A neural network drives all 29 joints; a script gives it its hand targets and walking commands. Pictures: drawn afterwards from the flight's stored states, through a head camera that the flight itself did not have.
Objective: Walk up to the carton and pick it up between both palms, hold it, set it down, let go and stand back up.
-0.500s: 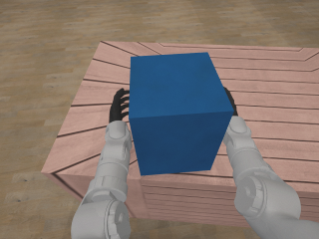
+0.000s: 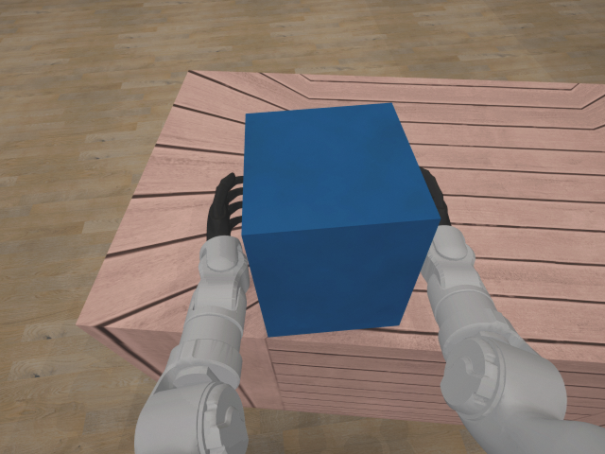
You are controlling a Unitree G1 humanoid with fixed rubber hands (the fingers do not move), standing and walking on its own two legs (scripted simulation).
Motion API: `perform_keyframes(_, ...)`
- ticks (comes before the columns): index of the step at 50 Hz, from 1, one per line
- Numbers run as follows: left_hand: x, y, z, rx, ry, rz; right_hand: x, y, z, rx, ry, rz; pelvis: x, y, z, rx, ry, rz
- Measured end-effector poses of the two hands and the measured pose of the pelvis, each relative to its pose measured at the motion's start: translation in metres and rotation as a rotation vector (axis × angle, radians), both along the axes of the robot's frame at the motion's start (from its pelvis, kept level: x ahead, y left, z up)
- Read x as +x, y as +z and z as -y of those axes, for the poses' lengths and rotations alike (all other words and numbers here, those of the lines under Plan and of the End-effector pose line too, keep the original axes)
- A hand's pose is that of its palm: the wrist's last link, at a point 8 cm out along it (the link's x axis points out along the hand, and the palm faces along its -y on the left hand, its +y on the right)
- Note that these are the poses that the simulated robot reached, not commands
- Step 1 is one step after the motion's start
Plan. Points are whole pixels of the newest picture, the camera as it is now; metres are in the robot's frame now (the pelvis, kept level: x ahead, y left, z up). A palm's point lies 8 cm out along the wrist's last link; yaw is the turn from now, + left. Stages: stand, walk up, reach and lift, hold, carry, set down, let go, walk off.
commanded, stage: set down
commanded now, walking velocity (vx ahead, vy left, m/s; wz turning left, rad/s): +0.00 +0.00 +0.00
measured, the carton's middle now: (326, 225) +0.41 -0.01 +0.03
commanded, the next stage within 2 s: none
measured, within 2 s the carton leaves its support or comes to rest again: rests again in 0.56 s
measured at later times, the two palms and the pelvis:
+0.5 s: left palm (225, 234) +0.39 +0.13 +0.04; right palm (432, 224) +0.41 -0.16 +0.04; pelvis +0.00 +0.00 +0.00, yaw +0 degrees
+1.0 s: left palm (230, 242) +0.40 +0.13 +0.00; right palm (449, 238) +0.42 -0.20 -0.01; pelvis +0.00 +0.00 -0.01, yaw -1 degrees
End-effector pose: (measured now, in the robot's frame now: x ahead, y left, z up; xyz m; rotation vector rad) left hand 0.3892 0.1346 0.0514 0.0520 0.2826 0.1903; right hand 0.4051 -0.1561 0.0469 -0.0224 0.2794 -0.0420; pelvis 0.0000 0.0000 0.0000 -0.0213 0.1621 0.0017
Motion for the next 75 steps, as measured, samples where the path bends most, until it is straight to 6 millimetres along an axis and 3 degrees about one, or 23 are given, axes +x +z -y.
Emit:
perform_keyframes(28, 0.003, -0.011, 0.002, -0.002, 0.002, 0.001, 0.003, -0.010, 0.004, -0.013, 0.022, 0.001, 0.003, 0.000, -0.001, -0.001, -0.001, -0.017)
perform_keyframes(36, 0.006, -0.024, 0.000, -0.072, 0.071, -0.046, 0.005, -0.022, 0.007, 0.000, 0.024, -0.038, 0.002, -0.001, -0.001, -0.002, -0.002, -0.048)
perform_keyframes(49, 0.017, -0.046, -0.001, -0.057, 0.065, -0.056, 0.013, -0.058, 0.042, -0.018, -0.004, -0.076, -0.001, -0.006, 0.001, -0.003, -0.009, -0.209)
perform_keyframes(55, -0.002, -0.071, 0.006, -0.043, 0.042, -0.083, 0.009, -0.069, 0.056, -0.053, 0.041, -0.022, -0.008, -0.007, 0.007, 0.004, -0.011, -0.258)
perform_keyframes(63, -0.056, -0.098, 0.008, -0.062, 0.054, -0.109, -0.016, -0.081, 0.060, -0.034, 0.075, 0.040, -0.022, -0.011, 0.019, 0.014, -0.017, -0.306)
perform_keyframes(67, -0.073, -0.094, 0.007, -0.084, 0.050, -0.064, -0.040, -0.083, 0.059, -0.057, 0.098, 0.029, -0.033, -0.010, 0.024, 0.021, -0.017, -0.296)
perform_keyframes(75, -0.098, -0.076, -0.004, -0.099, 0.047, 0.017, -0.074, -0.065, 0.061, -0.059, 0.087, 0.039, -0.061, -0.013, 0.018, 0.013, -0.020, -0.247)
